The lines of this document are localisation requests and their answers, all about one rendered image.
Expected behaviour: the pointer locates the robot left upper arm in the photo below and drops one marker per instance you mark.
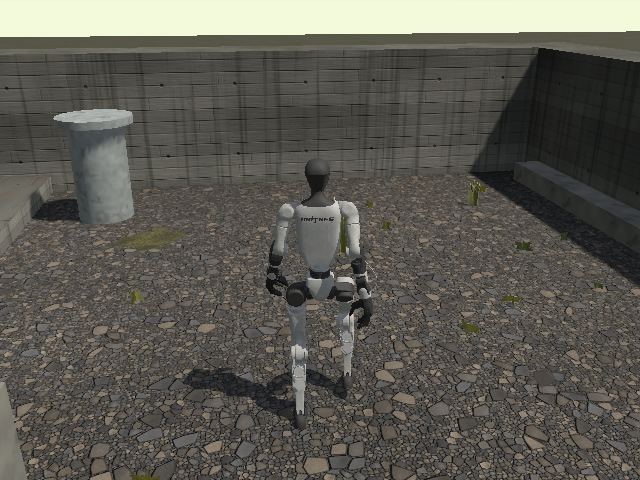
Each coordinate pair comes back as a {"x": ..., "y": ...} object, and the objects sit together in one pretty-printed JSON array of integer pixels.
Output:
[{"x": 286, "y": 213}]

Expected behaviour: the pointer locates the robot right hand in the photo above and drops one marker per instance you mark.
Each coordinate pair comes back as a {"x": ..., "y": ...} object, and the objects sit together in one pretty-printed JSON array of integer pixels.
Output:
[{"x": 367, "y": 305}]

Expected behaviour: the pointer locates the left robot forearm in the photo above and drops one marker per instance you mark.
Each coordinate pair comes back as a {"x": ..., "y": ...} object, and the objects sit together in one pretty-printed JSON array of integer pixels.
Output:
[{"x": 274, "y": 264}]

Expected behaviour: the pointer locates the right robot forearm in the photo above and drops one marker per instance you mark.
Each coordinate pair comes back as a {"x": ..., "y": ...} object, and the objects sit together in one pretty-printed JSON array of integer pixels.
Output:
[{"x": 360, "y": 275}]

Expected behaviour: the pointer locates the robot right upper arm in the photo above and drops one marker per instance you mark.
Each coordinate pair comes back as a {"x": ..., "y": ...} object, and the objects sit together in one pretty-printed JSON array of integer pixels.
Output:
[{"x": 352, "y": 226}]

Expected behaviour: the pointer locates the left robot shin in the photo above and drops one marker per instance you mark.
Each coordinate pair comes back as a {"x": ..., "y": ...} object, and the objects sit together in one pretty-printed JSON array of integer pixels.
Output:
[{"x": 298, "y": 371}]

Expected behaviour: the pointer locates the robot torso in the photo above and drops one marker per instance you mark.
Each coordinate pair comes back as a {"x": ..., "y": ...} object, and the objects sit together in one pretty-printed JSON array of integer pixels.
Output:
[{"x": 318, "y": 235}]

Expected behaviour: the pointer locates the robot left hand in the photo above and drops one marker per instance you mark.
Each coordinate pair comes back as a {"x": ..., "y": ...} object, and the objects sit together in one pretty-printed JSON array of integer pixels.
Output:
[{"x": 280, "y": 282}]

